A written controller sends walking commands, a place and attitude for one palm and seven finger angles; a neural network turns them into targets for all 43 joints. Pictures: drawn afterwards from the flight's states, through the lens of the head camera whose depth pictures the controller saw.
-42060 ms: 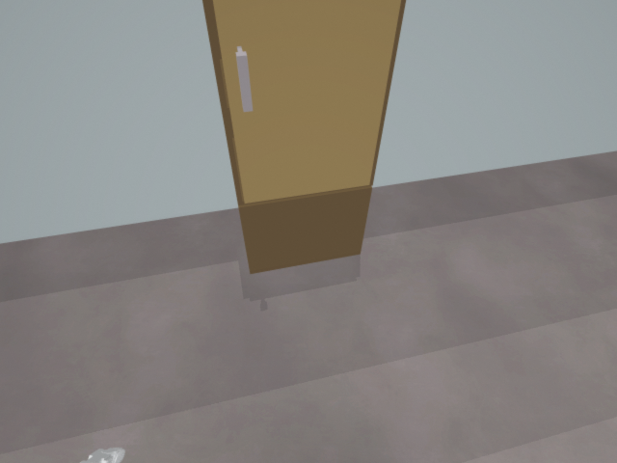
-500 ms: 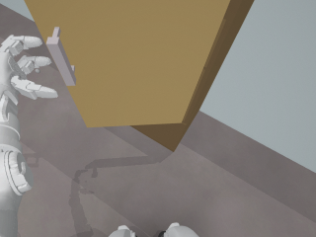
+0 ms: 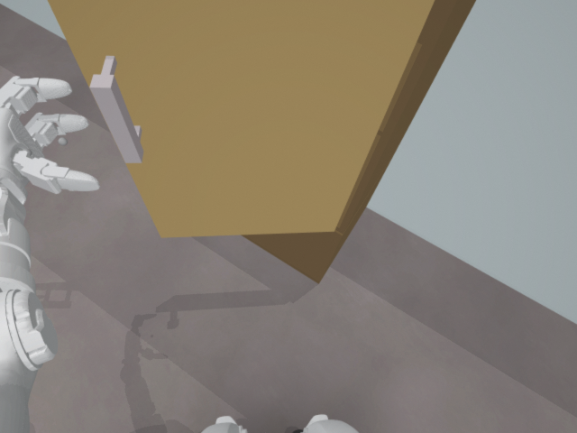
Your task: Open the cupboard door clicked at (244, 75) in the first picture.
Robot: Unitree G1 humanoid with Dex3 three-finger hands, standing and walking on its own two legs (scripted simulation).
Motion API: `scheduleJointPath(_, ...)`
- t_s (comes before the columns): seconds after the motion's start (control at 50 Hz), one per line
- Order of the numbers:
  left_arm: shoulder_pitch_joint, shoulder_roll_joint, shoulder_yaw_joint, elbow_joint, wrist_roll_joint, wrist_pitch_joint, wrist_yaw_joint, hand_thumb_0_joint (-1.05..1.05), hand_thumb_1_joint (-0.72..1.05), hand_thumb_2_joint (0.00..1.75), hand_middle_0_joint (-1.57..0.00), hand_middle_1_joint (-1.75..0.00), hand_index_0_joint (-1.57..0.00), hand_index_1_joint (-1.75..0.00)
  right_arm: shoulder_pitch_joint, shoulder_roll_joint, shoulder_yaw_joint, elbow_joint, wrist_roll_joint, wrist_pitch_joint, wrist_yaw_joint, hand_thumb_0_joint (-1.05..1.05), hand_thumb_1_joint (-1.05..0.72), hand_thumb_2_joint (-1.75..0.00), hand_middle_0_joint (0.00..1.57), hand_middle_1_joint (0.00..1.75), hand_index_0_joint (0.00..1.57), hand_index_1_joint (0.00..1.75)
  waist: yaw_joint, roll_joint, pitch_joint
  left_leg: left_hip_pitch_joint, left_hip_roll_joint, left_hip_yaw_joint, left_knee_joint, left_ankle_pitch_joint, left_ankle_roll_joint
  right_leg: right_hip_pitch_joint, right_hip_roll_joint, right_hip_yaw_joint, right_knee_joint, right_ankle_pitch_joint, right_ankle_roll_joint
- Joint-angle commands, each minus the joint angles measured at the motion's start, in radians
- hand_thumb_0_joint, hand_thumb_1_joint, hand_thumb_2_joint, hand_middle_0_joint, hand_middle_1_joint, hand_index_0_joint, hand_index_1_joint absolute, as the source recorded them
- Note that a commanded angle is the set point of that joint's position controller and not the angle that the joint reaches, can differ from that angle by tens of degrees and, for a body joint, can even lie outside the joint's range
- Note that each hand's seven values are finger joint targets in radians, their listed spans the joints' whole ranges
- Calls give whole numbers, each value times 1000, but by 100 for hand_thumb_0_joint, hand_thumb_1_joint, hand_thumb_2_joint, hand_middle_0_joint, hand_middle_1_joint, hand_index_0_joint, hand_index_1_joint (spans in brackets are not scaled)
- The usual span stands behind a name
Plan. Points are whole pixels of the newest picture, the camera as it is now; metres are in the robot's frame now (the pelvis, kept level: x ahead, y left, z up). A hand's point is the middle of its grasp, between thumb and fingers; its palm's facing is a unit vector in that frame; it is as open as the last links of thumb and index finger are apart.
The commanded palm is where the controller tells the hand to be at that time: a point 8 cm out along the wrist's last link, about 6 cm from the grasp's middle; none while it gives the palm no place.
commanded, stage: move the hooked fingers beside the handle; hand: left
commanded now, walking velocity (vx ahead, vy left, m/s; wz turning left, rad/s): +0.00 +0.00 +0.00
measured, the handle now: (122, 112) +0.53 +0.21 +0.10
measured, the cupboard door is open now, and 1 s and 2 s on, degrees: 37 37 37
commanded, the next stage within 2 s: slide the fingers in behind the handle in 0.62 s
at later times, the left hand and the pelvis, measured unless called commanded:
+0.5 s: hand (59, 133) +0.48 +0.27 +0.11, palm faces +0.05 -1.00 +0.00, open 13.9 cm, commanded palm +0.46 +0.31 +0.10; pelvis -0.01 +0.00 +0.00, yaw +0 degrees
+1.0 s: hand (78, 137) +0.48 +0.25 +0.10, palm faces +0.01 -1.00 +0.04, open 14.0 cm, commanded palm +0.46 +0.29 +0.10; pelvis -0.01 +0.01 -0.01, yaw +0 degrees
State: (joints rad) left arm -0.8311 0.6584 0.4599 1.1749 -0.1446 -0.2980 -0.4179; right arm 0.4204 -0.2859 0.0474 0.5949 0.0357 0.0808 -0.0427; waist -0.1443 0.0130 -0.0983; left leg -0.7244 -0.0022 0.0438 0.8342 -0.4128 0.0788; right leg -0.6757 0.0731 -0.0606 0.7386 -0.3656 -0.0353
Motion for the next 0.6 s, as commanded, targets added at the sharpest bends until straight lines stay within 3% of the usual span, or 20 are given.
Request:
scheduleJointPath(0.0, -475, 280, 3, -233, -27, -89, -4, 0, -50, 30, -30, -120, -30, -120, 142, -193, -73, -39, -3, -14, -19, 0, -90, -90, 20, 30, 20, 30, -11, 181, -400, 410, 39, -125, -57, 528, -59, 46, -11, 44, -44, 325, 8)
scheduleJointPath(0.02, -511, 231, -32, -268, -41, -97, -8, 0, -50, 30, -30, -120, -30, -120, 141, -189, -72, -35, -4, -17, -18, 0, -90, -90, 20, 30, 20, 30, -21, 201, -423, 456, 42, -134, -51, 578, -64, 32, -11, 39, -40, 335, 5)
scheduleJointPath(0.04, -489, 248, -12, -242, -35, -95, -12, 0, -50, 30, -30, -120, -30, -120, 147, -194, -76, -28, -5, -17, -19, 0, -90, -90, 20, 30, 20, 30, -10, 192, -446, 481, 47, -145, -47, 596, -72, 16, -9, 37, -39, 322, 7)
scheduleJointPath(0.08, -474, 211, -43, -180, -42, -72, -15, 0, -50, 30, -30, -120, -30, -120, 141, -195, -71, -24, -2, -15, -20, 0, -90, -90, 20, 30, 20, 30, -25, 139, -395, 442, 48, -148, -53, 543, -69, -1, -10, 33, -44, 297, 9)
scheduleJointPath(0.12, -501, 173, -76, -159, -43, -56, -11, 0, -50, 30, -30, -120, -30, -120, 137, -193, -68, -23, -2, -18, -21, 0, -90, -90, 20, 30, 20, 30, -34, 135, -345, 412, 44, -151, -60, 508, -65, -18, -14, 25, -46, 271, 7)
scheduleJointPath(0.16, -472, 218, -40, -128, -30, -42, 2, 0, -50, 30, -30, -120, -30, -120, 136, -200, -68, -28, -5, -18, -19, 0, -90, -90, 20, 30, 20, 30, -14, 135, -352, 390, 41, -150, -62, 480, -66, -17, -16, 28, -39, 255, 6)
scheduleJointPath(0.18, -492, 238, -28, -143, -29, -43, 12, 0, -50, 30, -30, -120, -30, -120, 142, -203, -67, -31, -5, -18, -21, 0, -90, -90, 20, 30, 20, 30, -22, 95, -364, 374, 41, -149, -62, 477, -63, 1, -17, 29, -37, 269, 8)
scheduleJointPath(0.24, -495, 299, 17, -160, -15, -63, 32, 0, -50, 30, -30, -120, -30, -120, 141, -203, -64, -41, -8, -20, -19, 0, -90, -90, 20, 30, 20, 30, -2, 123, -405, 356, 34, -135, -52, 480, -62, 41, -18, 40, -26, 293, 7)
scheduleJointPath(0.28, -521, 346, 41, -184, -2, -85, 42, 0, -50, 30, -30, -120, -30, -120, 141, -203, -63, -47, -9, -22, -19, 0, -90, -90, 20, 30, 20, 30, -2, 121, -424, 334, 32, -133, -51, 458, -59, 69, -17, 46, -22, 291, 8)
scheduleJointPath(0.32, -544, 350, 41, -210, -2, -107, 45, 0, -50, 30, -30, -120, -30, -120, 142, -201, -63, -49, -10, -23, -19, 0, -90, -90, 20, 30, 20, 30, -6, 130, -439, 349, 32, -136, -44, 480, -59, 72, -13, 44, -18, 300, 6)
scheduleJointPath(0.34, -545, 371, 51, -213, 6, -115, 42, 0, -50, 30, -30, -120, -30, -120, 143, -204, -65, -47, -9, -22, -20, 0, -90, -90, 20, 30, 20, 30, -2, 157, -460, 367, 37, -137, -45, 482, -64, 64, -12, 46, -18, 293, 7)
scheduleJointPath(0.42, -514, 323, 21, -188, -13, -104, 8, 0, -50, 30, -30, -120, -30, -120, 149, -201, -63, -40, -7, -20, -20, 0, -90, -90, 20, 30, 20, 30, -9, 195, -455, 395, 38, -134, -44, 507, -65, 57, -8, 42, -26, 301, 4)
scheduleJointPath(0.48, -448, 339, 33, -138, -21, -70, -25, 0, -50, 30, -30, -120, -30, -120, 156, -208, -66, -38, -4, -13, -24, 0, -90, -90, 20, 30, 20, 30, 0, 145, -409, 350, 40, -129, -51, 488, -58, 63, -8, 39, -35, 305, 6)
scheduleJointPath(0.52, -429, 264, -15, -155, -39, -59, -42, 0, -50, 30, -30, -120, -30, -120, 157, -199, -65, -45, -2, -13, -23, 0, -90, -90, 20, 30, 20, 30, 0, 169, -397, 376, 39, -128, -54, 525, -59, 48, -7, 31, -37, 314, 3)
scheduleJointPath(0.58, -433, 278, -5, -153, -42, -51, -40, 0, -50, 30, -30, -120, -30, -120, 161, -207, -68, -41, -4, -8, -24, 0, -90, -90, 20, 30, 20, 30, -5, 139, -355, 358, 44, -139, -60, 482, -63, 7, -5, 27, -40, 271, 4)
